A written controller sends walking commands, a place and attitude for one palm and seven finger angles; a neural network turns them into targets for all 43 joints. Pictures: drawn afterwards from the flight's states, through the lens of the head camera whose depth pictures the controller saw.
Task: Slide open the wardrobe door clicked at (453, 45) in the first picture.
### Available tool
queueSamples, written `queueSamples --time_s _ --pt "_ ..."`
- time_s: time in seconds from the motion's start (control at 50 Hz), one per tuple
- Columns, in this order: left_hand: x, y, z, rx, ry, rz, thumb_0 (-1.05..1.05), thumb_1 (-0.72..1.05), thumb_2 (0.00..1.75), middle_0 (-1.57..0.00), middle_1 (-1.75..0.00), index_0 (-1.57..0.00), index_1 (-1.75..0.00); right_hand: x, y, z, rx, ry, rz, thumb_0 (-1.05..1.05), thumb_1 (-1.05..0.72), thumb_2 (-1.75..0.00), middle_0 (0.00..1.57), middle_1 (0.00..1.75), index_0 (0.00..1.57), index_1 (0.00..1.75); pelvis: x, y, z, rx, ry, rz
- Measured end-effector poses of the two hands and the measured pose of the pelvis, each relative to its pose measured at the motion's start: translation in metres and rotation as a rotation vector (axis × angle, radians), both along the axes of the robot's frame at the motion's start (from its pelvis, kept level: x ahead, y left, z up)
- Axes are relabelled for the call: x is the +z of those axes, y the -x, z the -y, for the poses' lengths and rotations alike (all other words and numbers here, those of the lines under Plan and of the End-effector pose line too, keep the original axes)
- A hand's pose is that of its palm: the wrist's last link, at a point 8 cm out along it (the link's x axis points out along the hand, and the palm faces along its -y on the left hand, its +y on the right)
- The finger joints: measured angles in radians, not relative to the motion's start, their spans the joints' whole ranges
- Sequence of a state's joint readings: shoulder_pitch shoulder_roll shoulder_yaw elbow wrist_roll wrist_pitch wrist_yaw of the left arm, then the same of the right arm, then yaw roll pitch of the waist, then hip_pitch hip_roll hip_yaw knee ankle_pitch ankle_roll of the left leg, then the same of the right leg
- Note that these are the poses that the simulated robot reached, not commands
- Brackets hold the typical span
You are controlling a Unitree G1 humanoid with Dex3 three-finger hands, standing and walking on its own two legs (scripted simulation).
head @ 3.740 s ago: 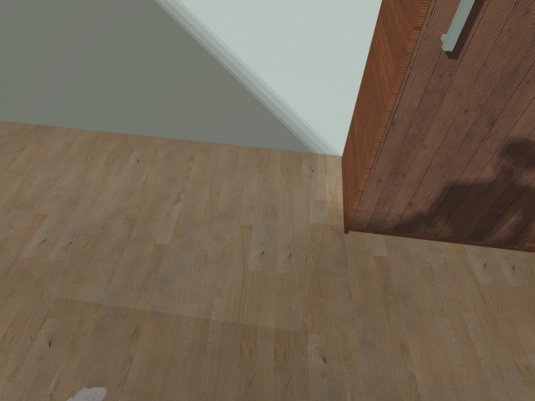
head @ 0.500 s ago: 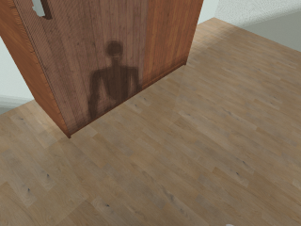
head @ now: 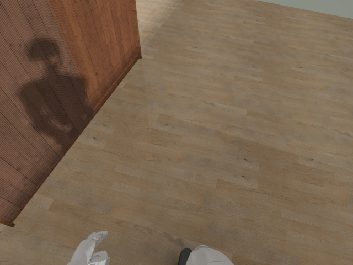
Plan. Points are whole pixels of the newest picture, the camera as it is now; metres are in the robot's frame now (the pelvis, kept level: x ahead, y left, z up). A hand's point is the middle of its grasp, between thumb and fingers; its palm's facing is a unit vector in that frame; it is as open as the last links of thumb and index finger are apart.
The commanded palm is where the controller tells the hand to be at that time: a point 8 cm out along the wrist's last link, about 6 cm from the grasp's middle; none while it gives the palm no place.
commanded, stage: walk to a spot facing it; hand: left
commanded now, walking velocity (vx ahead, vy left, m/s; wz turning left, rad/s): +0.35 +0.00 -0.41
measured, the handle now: out of the picture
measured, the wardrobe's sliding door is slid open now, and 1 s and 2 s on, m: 0.00 0.00 0.00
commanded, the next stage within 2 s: turn to face it in 0.42 s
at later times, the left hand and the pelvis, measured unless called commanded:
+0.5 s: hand (102, 241) +0.19 +0.19 -0.15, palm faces -0.04 -0.98 -0.21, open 7.4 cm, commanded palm none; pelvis +0.21 +0.00 +0.02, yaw -10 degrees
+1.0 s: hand (129, 145) +0.47 +0.15 -0.13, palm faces -0.09 -0.97 -0.22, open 7.4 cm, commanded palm none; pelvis +0.31 -0.01 +0.02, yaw -5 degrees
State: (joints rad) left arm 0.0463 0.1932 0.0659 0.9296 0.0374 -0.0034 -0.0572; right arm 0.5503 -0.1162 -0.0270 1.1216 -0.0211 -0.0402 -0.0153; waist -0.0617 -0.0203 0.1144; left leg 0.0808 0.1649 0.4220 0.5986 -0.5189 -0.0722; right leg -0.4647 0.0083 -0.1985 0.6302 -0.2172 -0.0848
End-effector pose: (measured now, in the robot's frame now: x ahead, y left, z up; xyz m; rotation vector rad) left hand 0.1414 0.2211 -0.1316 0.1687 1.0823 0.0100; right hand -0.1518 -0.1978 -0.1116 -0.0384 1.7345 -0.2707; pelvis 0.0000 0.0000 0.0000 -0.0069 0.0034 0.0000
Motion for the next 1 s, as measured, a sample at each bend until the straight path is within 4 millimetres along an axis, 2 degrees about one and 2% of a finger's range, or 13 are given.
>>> queueSamples --time_s 0.04,0.08,0.16,0.22,0.3,0.44,0.56,0.6,0.64,0.72,0.86,0.94,1.0 --pt "-0.003 -0.027 0.008 -0.006 -0.01 0.042 0.01 0.91 0.9 -0.19 -0.3 -0.2 -0.3 -0.01 -0.022 0.007 -0.023 -0.007 -0.001 0.0 -0.9 -0.9 0.2 0.3 0.2 0.3 -0.007 -0.02 0.008 -0.024 -0.007 0.005" --pt "0.0 -0.04 0.012 -0.009 -0.02 0.038 0.01 0.91 0.9 -0.19 -0.3 -0.2 -0.3 -0.016 -0.062 0.018 -0.027 0.006 0.064 0.01 -0.9 -0.89 0.2 0.3 0.2 0.3 -0.004 -0.036 0.014 -0.038 -0.007 0.018" --pt "0.011 -0.046 0.013 -0.017 -0.055 -0.035 0.0 0.91 0.9 -0.2 -0.3 -0.2 -0.3 -0.016 -0.171 0.04 0.007 0.043 0.301 0.01 -0.91 -0.9 0.2 0.3 0.2 0.3 0.011 -0.068 0.019 -0.079 -0.01 0.018" --pt "0.022 -0.048 0.004 -0.006 -0.095 -0.079 0.0 0.93 0.89 -0.2 -0.3 -0.2 -0.3 -0.008 -0.252 0.051 0.035 0.057 0.475 0.01 -0.91 -0.9 0.2 0.29 0.2 0.3 0.019 -0.091 0.019 -0.105 -0.013 0.007" --pt "0.03 -0.051 -0.005 0.012 -0.115 -0.129 0.0 0.93 0.9 -0.2 -0.3 -0.2 -0.3 0.005 -0.338 0.056 0.078 0.057 0.626 0.0 -0.91 -0.9 0.19 0.29 0.2 0.3 0.025 -0.123 0.016 -0.131 -0.013 0.001" --pt "0.025 -0.05 -0.012 0.072 -0.101 -0.246 0.0 0.91 0.9 -0.2 -0.3 -0.2 -0.3 0.017 -0.45 0.045 0.148 0.047 0.72 0.0 -0.91 -0.9 0.19 0.29 0.2 0.3 0.025 -0.184 0.004 -0.162 -0.004 0.001" --pt "0.005 -0.06 -0.023 0.085 -0.066 -0.407 0.01 0.91 0.9 -0.2 -0.3 -0.2 -0.3 0.017 -0.522 0.026 0.164 0.083 0.772 0.0 -0.91 -0.9 0.2 0.3 0.2 0.3 0.012 -0.244 -0.014 -0.22 0.011 0.0" --pt "-0.002 -0.076 -0.029 0.058 -0.064 -0.441 0.01 0.91 0.9 -0.2 -0.3 -0.2 -0.3 0.016 -0.527 0.022 0.142 0.104 0.777 0.0 -0.9 -0.9 0.2 0.3 0.2 0.3 0.008 -0.257 -0.019 -0.242 0.0 0.015" --pt "-0.004 -0.1 -0.032 0.025 -0.07 -0.436 0.01 0.91 0.9 -0.2 -0.3 -0.2 -0.3 0.015 -0.517 0.019 0.107 0.115 0.744 0.0 -0.9 -0.9 0.2 0.3 0.2 0.3 0.011 -0.269 -0.022 -0.256 -0.003 0.025" --pt "0.002 -0.167 -0.031 -0.016 -0.065 -0.332 0.01 0.91 0.9 -0.2 -0.3 -0.2 -0.3 0.009 -0.475 0.011 0.035 0.112 0.586 0.0 -0.91 -0.9 0.2 0.3 0.2 0.3 0.021 -0.287 -0.024 -0.232 0.001 0.025" --pt "0.018 -0.271 -0.008 -0.038 -0.054 -0.106 0.01 0.91 0.9 -0.19 -0.3 -0.2 -0.3 0.003 -0.407 0.025 -0.025 0.107 0.333 -0.01 -0.94 -0.89 0.2 0.3 0.2 0.3 0.026 -0.302 -0.016 -0.162 -0.002 0.002" --pt "0.03 -0.307 0.01 -0.039 -0.061 -0.014 0.01 0.91 0.9 -0.19 -0.3 -0.2 -0.3 -0.004 -0.389 0.033 -0.037 0.069 0.259 -0.01 -0.93 -0.9 0.2 0.3 0.2 0.3 0.024 -0.306 -0.002 -0.117 -0.006 -0.008" --pt "0.035 -0.32 0.022 -0.025 -0.078 0.048 0.0 0.91 0.9 -0.19 -0.3 -0.2 -0.3 -0.016 -0.389 0.045 -0.034 0.036 0.243 0.0 -0.92 -0.9 0.2 0.3 0.2 0.3 0.018 -0.308 0.012 -0.083 -0.014 -0.011"
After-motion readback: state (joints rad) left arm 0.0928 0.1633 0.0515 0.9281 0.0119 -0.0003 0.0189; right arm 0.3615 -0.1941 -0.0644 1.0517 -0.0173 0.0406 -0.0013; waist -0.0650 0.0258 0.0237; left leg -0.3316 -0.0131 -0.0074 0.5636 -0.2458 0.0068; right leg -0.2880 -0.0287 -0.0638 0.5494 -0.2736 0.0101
